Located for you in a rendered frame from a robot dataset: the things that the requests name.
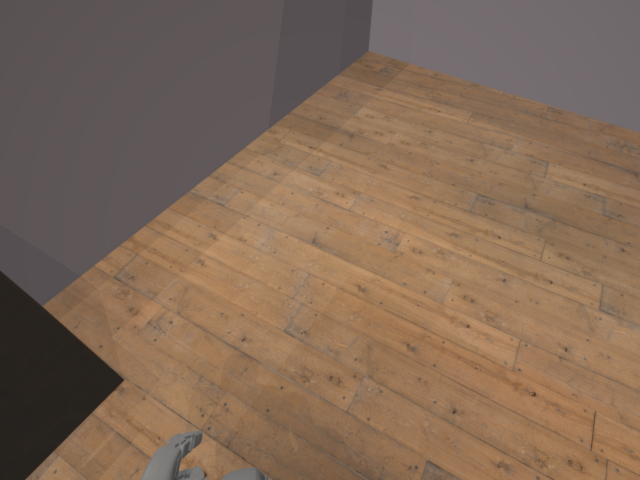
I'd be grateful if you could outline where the cabinet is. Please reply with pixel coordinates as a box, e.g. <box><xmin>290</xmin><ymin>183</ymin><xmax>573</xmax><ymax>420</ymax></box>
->
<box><xmin>0</xmin><ymin>271</ymin><xmax>124</xmax><ymax>480</ymax></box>

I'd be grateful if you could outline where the left robot hand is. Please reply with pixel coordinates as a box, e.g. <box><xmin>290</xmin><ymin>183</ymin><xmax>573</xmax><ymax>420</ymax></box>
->
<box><xmin>141</xmin><ymin>431</ymin><xmax>209</xmax><ymax>480</ymax></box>

